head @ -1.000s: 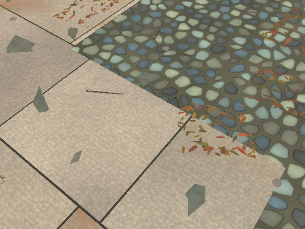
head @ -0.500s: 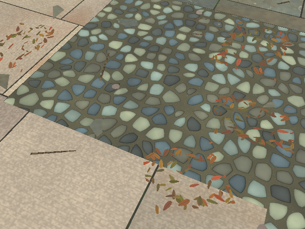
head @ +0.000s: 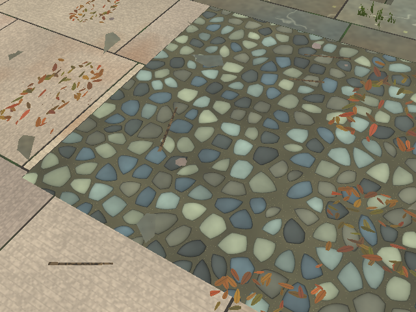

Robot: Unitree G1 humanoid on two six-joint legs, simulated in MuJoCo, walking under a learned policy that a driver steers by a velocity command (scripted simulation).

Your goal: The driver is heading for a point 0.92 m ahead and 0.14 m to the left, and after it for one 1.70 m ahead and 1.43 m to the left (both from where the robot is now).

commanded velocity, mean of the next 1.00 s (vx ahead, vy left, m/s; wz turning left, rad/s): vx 0.50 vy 0.00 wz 0.15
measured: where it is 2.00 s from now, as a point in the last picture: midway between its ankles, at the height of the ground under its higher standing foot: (185, 163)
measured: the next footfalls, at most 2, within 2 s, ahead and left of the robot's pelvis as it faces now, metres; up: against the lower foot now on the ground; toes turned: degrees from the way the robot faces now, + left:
left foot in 0.34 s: +0.32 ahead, +0.17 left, +0.00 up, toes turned +15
right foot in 0.90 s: +0.68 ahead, +0.04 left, +0.00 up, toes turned +9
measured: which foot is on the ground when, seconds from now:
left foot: up 0.00-0.32, down 0.34-0.92, up 0.94-1.00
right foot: down 0.00-0.36, up 0.38-0.88, down 0.90-1.00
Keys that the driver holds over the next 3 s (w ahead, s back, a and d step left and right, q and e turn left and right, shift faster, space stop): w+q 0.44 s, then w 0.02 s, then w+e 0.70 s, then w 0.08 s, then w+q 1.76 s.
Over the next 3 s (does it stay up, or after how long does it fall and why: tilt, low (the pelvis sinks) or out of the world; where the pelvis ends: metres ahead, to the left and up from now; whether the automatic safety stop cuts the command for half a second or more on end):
stays up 1.59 0.44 -0.01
